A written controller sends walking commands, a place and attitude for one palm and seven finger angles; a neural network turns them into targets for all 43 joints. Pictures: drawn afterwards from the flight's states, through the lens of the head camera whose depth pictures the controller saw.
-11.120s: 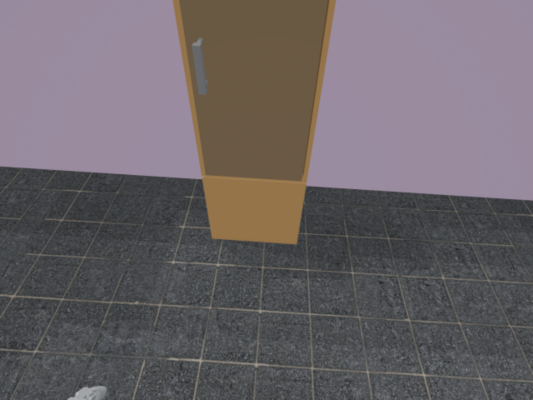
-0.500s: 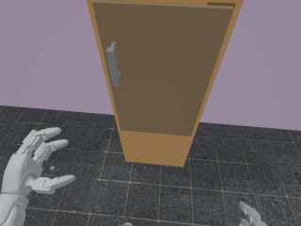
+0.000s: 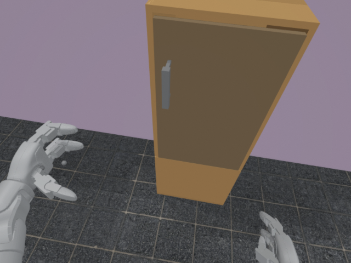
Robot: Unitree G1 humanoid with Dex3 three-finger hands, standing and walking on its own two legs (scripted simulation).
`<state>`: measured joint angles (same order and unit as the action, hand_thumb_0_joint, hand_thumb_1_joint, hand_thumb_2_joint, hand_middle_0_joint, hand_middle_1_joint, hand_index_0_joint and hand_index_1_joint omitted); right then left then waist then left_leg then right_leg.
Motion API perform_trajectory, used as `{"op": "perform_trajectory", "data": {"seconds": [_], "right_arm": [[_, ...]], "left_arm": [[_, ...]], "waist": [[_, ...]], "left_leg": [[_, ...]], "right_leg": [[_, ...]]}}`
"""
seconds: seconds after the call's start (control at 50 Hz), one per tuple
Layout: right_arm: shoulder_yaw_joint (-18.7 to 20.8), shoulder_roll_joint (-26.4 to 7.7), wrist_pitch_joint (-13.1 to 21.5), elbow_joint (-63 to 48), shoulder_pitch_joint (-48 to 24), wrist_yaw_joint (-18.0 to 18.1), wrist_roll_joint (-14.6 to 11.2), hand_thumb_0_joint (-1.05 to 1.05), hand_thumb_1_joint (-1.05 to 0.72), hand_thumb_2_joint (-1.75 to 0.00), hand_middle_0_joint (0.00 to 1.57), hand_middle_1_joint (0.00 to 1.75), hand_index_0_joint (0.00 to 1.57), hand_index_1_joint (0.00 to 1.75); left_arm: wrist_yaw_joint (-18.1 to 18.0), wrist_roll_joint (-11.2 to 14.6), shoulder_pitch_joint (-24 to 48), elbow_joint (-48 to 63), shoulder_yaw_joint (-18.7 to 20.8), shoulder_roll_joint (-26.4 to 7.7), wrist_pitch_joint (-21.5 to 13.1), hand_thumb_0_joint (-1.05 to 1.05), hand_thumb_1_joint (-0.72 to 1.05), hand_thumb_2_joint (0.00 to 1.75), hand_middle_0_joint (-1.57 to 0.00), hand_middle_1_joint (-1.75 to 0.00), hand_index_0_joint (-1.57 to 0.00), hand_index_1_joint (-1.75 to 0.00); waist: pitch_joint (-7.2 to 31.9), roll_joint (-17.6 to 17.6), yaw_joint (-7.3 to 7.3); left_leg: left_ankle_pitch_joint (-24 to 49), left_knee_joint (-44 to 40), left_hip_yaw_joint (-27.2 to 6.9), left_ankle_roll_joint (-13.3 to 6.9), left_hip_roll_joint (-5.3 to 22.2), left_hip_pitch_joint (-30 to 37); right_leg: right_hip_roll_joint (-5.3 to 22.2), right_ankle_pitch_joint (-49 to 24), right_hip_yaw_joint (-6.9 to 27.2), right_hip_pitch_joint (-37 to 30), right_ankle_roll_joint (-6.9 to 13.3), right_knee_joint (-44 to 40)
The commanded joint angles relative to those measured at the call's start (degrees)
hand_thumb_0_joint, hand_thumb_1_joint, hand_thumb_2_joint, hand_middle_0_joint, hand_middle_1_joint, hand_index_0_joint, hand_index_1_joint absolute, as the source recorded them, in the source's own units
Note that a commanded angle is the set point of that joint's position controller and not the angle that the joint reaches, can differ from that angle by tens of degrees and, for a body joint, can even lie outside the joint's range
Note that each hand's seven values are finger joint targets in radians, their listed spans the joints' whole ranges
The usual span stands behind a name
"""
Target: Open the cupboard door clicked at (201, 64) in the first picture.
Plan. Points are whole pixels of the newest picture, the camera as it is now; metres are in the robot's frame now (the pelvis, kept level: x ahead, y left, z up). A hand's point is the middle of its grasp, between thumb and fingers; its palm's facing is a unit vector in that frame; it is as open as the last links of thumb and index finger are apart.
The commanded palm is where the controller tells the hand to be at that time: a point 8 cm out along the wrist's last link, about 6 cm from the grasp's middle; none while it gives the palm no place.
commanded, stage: raise the hand with hooked fingers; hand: left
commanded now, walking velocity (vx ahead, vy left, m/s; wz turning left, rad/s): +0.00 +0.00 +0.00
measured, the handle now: (167, 85) +0.56 +0.08 +0.10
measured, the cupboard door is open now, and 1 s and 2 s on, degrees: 0 0 0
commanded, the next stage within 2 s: move the hooked fingers beside the handle in 0.62 s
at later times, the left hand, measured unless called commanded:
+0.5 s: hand (70, 151) +0.29 +0.25 +0.12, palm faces +0.00 -1.00 -0.04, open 14.0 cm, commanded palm +0.26 +0.29 +0.12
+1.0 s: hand (93, 139) +0.33 +0.22 +0.12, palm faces -0.01 -1.00 -0.02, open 14.0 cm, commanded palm +0.31 +0.27 +0.12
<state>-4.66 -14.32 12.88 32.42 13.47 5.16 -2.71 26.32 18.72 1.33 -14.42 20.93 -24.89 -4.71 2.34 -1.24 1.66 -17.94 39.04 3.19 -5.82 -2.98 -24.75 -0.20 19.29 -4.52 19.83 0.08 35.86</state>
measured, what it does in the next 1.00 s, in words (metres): shifts its weight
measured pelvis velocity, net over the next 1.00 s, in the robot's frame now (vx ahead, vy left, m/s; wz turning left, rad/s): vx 0.00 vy -0.06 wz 0.00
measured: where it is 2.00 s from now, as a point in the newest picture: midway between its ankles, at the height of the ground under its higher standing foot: outside the picture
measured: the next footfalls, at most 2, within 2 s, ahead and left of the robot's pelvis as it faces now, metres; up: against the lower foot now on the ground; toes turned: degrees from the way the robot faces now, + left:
none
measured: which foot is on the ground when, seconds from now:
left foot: down 0.00-1.00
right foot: down 0.00-1.00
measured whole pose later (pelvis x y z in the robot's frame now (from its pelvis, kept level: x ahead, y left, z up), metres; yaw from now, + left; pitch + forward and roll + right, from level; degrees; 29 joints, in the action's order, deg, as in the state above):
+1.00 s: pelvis +0.00 -0.06 +0.00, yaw +0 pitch +4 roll -1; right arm -3.2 -17.2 10.9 36.1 14.2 6.3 -4.1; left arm 30.6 18.7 16.4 -34.3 24.1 -28.9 -6.5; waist 1.9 -1.8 -0.2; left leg -17.4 38.5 1.1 -1.5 0.2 -25.3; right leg -3.6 19.5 -6.1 20.5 4.4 35.5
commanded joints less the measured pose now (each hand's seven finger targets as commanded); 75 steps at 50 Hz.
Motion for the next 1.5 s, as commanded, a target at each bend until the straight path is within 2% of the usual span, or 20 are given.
{"op": "perform_trajectory", "data": {"seconds": [0.0, 0.1, 0.18, 0.3, 0.36, 0.54, 0.66, 0.72, 0.76, 0.8, 0.84, 0.94, 0.96, 1.08, 1.16, 1.3, 1.36, 1.4, 1.42, 1.48], "right_arm": [[4.3, -10.0, 3.1, -6.8, -2.0, 0.9, -0.3, 0.00, -0.90, -0.90, 0.20, 0.30, 0.20, 0.30], [4.3, -10.7, 2.4, -6.1, -1.6, 1.3, -0.9, 0.00, -0.90, -0.90, 0.20, 0.30, 0.20, 0.30], [4.4, -10.9, 1.9, -7.3, -1.8, 0.7, -1.1, 0.00, -0.90, -0.90, 0.20, 0.30, 0.20, 0.30], [4.9, -10.7, 2.2, -8.1, -1.9, -0.3, -0.4, 0.00, -0.90, -0.90, 0.20, 0.30, 0.20, 0.30], [4.9, -10.5, 2.2, -7.3, -1.5, -0.2, -0.2, 0.00, -0.90, -0.90, 0.20, 0.30, 0.20, 0.30], [4.7, -10.1, 2.2, -6.7, -2.3, 1.0, -1.2, 0.00, -0.90, -0.90, 0.20, 0.30, 0.20, 0.30], [4.6, -10.1, 2.5, -6.6, -2.5, 1.0, -1.1, 0.00, -0.90, -0.90, 0.20, 0.30, 0.20, 0.30], [4.5, -9.7, 2.6, -6.5, -2.8, 1.0, -1.3, 0.00, -0.90, -0.90, 0.20, 0.30, 0.20, 0.30], [4.5, -9.9, 2.1, -5.7, -2.0, 1.1, -1.2, 0.00, -0.90, -0.90, 0.20, 0.30, 0.20, 0.30], [4.4, -9.8, 1.7, -5.2, -2.0, 1.4, -1.5, 0.00, -0.90, -0.90, 0.20, 0.30, 0.20, 0.30], [4.4, -9.8, 1.5, -4.7, -1.7, 1.6, -1.7, 0.00, -0.90, -0.90, 0.20, 0.30, 0.20, 0.30], [4.4, -10.3, 1.0, -3.5, -0.6, 1.8, -1.9, 0.00, -0.90, -0.90, 0.20, 0.30, 0.20, 0.30], [4.4, -10.5, 0.8, -3.6, -0.1, 1.7, -1.8, 0.00, -0.90, -0.90, 0.20, 0.30, 0.20, 0.30], [4.8, -10.7, -0.6, -4.2, 1.6, 0.6, -1.7, 0.00, -0.90, -0.90, 0.20, 0.30, 0.20, 0.30], [5.1, -10.9, -1.5, -5.5, 2.4, 0.0, -1.7, 0.00, -0.90, -0.90, 0.20, 0.30, 0.20, 0.30], [5.9, -10.7, -2.3, -5.5, 4.5, -0.3, -1.6, 0.00, -0.90, -0.90, 0.20, 0.30, 0.20, 0.30], [6.0, -11.3, -2.9, -4.6, 5.5, -0.3, -1.3, 0.00, -0.90, -0.90, 0.20, 0.30, 0.20, 0.30], [5.9, -11.0, -3.2, -4.5, 5.4, -0.4, -1.3, 0.00, -0.90, -0.90, 0.20, 0.30, 0.20, 0.30], [5.7, -10.8, -3.3, -4.4, 5.3, -0.4, -1.3, 0.00, -0.90, -0.90, 0.20, 0.30, 0.20, 0.30], [5.8, -11.1, -3.9, -3.2, 6.1, -0.3, -1.1, 0.00, -0.90, -0.90, 0.20, 0.30, 0.20, 0.30]], "left_arm": [[-0.6, 1.5, 19.4, 14.4, 7.6, -15.8, -6.0, 0.00, -0.50, 0.30, -0.30, -1.20, -0.30, -1.20], [2.6, 1.0, 21.1, 6.0, 7.4, -17.5, -1.6, 0.00, -0.50, 0.30, -0.30, -1.20, -0.30, -1.20], [4.9, 1.5, 17.7, 1.2, 5.5, -14.8, 1.2, 0.00, -0.50, 0.30, -0.30, -1.20, -0.30, -1.20], [3.1, 2.3, 19.1, 9.7, 9.5, -18.7, -3.0, 0.00, -0.50, 0.30, -0.30, -1.20, -0.30, -1.20], [1.4, 2.0, 19.4, 10.8, 11.4, -20.3, -5.1, 0.00, -0.50, 0.30, -0.30, -1.20, -0.30, -1.20], [3.3, 2.0, 19.4, 5.6, 7.3, -16.5, -3.3, 0.00, -0.50, 0.30, -0.30, -1.20, -0.30, -1.20], [3.6, 3.3, 18.1, 3.9, 9.6, -18.2, -3.8, 0.00, -0.50, 0.30, -0.30, -1.20, -0.30, -1.20], [3.4, 3.2, 20.5, 5.0, 9.2, -17.9, -4.9, 0.00, -0.50, 0.30, -0.30, -1.20, -0.30, -1.20], [3.1, 3.0, 21.8, 2.0, 11.4, -20.7, -4.9, 0.00, -0.50, 0.30, -0.30, -1.20, -0.30, -1.20], [3.3, 2.6, 26.2, -0.3, 9.5, -19.6, -5.1, 0.00, -0.50, 0.30, -0.30, -1.20, -0.30, -1.20], [3.6, 2.1, 28.8, -3.0, 8.4, -19.4, -5.2, 0.00, -0.50, 0.30, -0.30, -1.20, -0.30, -1.20], [4.5, 0.9, 37.1, -8.4, 6.3, -20.6, -6.1, 0.00, -0.50, 0.30, -0.30, -1.20, -0.30, -1.20], [4.6, 1.3, 36.8, -10.4, 7.8, -21.9, -6.1, 0.00, -0.50, 0.30, -0.30, -1.20, -0.30, -1.20], [4.5, 0.7, 36.7, -13.9, 11.2, -25.6, -7.3, 0.00, -0.50, 0.30, -0.30, -1.20, -0.30, -1.20], [4.2, 0.7, 35.4, -14.5, 10.1, -23.6, -7.3, 0.00, -0.50, 0.30, -0.30, -1.20, -0.30, -1.20], [2.0, -0.1, 39.0, -10.0, 4.9, -17.8, -8.3, 0.00, -0.50, 0.30, -0.30, -1.20, -0.30, -1.20], [0.5, -0.2, 41.0, -10.7, 6.1, -19.2, -8.3, 0.00, -0.50, 0.30, -0.30, -1.20, -0.30, -1.20], [-0.5, -1.1, 40.7, -11.5, 6.4, -19.0, -8.0, 0.00, -0.50, 0.30, -0.30, -1.20, -0.30, -1.20], [-0.8, -1.6, 43.4, -11.3, 3.5, -16.3, -7.9, 0.00, -0.50, 0.30, -0.30, -1.20, -0.30, -1.20], [-2.4, -2.9, 50.1, -13.1, 2.1, -16.1, -8.1, 0.00, -0.50, 0.30, -0.30, -1.20, -0.30, -1.20]], "waist": [[13.2, -8.8, -1.17], [10.7, -7.0, -1.27], [9.3, -3.4, -0.83], [14.2, -5.5, -0.36], [13.0, -6.2, -0.20], [10.2, -5.8, -1.64], [10.2, -0.1, -1.04], [12.0, -3.3, -1.25], [10.7, -0.5, -1.46], [9.3, -0.3, -2.89], [8.3, -2.9, -3.31], [11.7, -3.0, -4.27], [12.6, 0.1, -3.68], [18.2, -1.8, -1.76], [17.7, -0.4, -1.54], [18.4, -4.5, -3.11], [17.8, -1.1, -3.39], [17.5, -3.5, -3.18], [16.7, -4.7, -4.13], [15.9, -4.4, -5.43]], "left_leg": [[12.0, -11.4, -16.3, 8.7, 7.3, 21.5], [13.9, -11.8, -15.1, 8.2, 6.6, 19.3], [14.6, -11.4, -13.7, 7.5, 5.7, 16.7], [15.4, -10.3, -12.0, 6.8, 5.1, 19.2], [14.4, -10.4, -11.0, 6.4, 4.9, 18.1], [10.3, -9.2, -7.6, 3.7, 3.4, 13.7], [11.0, -7.3, -6.3, 3.1, 2.8, 10.8], [11.9, -6.5, -5.4, 2.9, 2.5, 10.8], [11.2, -5.6, -5.1, 2.9, 2.5, 8.8], [9.6, -5.1, -4.8, 2.8, 2.5, 7.1], [8.2, -4.7, -4.6, 2.9, 2.4, 6.5], [8.3, -3.3, -4.8, 2.8, 2.5, 5.5], [9.4, -2.6, -5.0, 2.9, 2.6, 4.4], [13.8, -2.4, -4.5, 2.9, 2.3, 3.1], [15.2, -2.6, -4.0, 2.7, 2.5, 3.9], [18.6, -3.8, -4.9, 2.6, 3.0, 11.5], [19.0, -3.9, -5.5, 2.8, 3.2, 11.4], [19.1, -4.4, -5.8, 3.1, 3.3, 11.8], [19.0, -4.7, -6.2, 3.3, 3.4, 12.9], [18.2, -4.7, -7.5, 3.7, 3.9, 14.2]], "right_leg": [[-1.7, -6.6, 0.7, 7.0, 1.9, -3.3], [-1.4, -7.8, 0.5, 4.9, 2.1, -5.5], [-1.6, -8.9, 0.1, 4.2, 2.3, -6.0], [-2.0, -9.7, 0.7, 2.7, 2.5, -6.2], [-2.2, -9.7, 0.9, 1.6, 2.7, -6.9], [-1.3, -9.8, 2.4, 0.1, 2.2, -8.3], [-1.0, -12.3, 4.2, -2.0, 1.6, -8.2], [-0.4, -14.3, 5.2, -2.9, 1.1, -7.7], [-0.3, -14.1, 6.4, -3.0, 0.6, -8.0], [0.3, -12.9, 7.6, -2.0, -0.1, -8.3], [0.6, -10.7, 8.1, -0.4, -0.1, -8.6], [1.2, -10.8, 9.7, -1.1, -0.3, -7.9], [1.4, -13.2, 10.5, -2.5, -0.8, -7.2], [1.8, -23.8, 10.2, -6.8, -1.2, -4.2], [0.9, -25.7, 8.7, -5.6, -1.0, -3.3], [-1.3, -21.4, 4.7, 0.8, 1.1, -3.4], [-1.6, -20.6, 4.1, 1.0, 1.4, -3.4], [-1.5, -19.6, 3.9, 2.1, 1.5, -3.3], [-1.5, -18.1, 3.4, 4.0, 1.6, -3.4], [-1.8, -15.0, 2.8, 7.0, 1.9, -3.6]]}}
